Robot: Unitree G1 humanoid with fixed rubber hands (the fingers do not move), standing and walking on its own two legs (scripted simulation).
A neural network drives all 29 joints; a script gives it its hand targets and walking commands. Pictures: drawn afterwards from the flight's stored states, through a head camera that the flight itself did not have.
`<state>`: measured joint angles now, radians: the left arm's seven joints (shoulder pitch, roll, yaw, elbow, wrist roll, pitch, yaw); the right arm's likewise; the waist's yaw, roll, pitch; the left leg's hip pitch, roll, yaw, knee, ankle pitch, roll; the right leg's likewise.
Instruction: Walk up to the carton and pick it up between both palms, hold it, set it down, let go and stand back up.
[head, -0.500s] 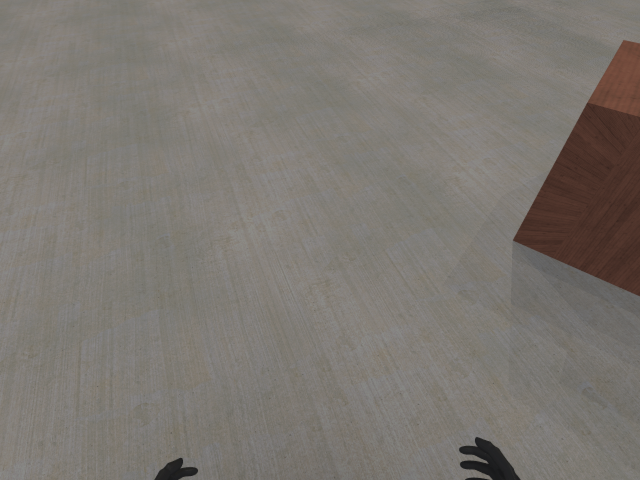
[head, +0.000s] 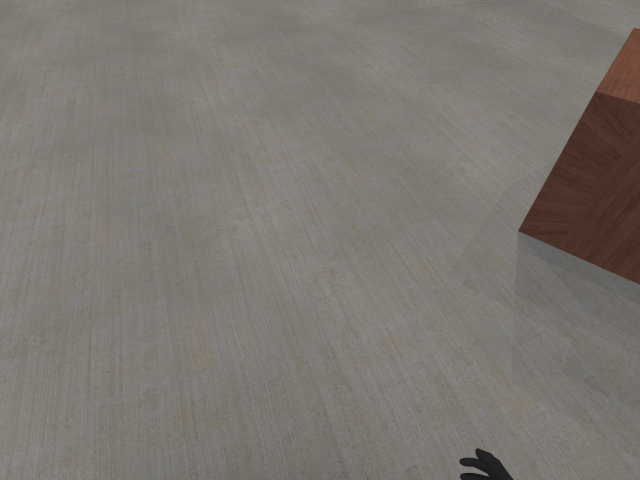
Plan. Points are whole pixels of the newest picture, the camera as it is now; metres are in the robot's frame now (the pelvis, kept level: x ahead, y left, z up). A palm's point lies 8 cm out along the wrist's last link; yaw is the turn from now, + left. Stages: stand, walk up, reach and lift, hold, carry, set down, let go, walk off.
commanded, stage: stand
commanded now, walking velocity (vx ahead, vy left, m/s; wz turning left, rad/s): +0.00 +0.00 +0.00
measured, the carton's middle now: out of the picture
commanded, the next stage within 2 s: walk up in 0.30 s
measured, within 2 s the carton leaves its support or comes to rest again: neither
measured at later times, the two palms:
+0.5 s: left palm out of the picture +0.07 +0.23 -0.12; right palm out of the picture +0.10 -0.22 -0.11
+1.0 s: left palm (267, 395) +0.27 +0.09 -0.11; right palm out of the picture +0.12 -0.43 -0.12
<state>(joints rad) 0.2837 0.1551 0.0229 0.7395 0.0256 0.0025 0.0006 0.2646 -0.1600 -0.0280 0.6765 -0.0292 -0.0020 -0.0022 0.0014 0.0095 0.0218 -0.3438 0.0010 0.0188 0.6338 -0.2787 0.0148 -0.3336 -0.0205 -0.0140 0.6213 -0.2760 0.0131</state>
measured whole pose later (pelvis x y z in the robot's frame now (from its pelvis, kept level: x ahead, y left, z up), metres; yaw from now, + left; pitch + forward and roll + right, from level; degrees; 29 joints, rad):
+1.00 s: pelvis +0.11 -0.14 -0.02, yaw -24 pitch -3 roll -1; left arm 0.34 0.27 0.04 0.72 0.00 0.00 -0.04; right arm 0.26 -0.30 -0.04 0.69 -0.04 -0.05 0.01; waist 0.04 0.09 0.02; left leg -0.45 0.11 0.04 1.16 -0.61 0.02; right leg -0.35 -0.01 -0.05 0.80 -0.39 -0.02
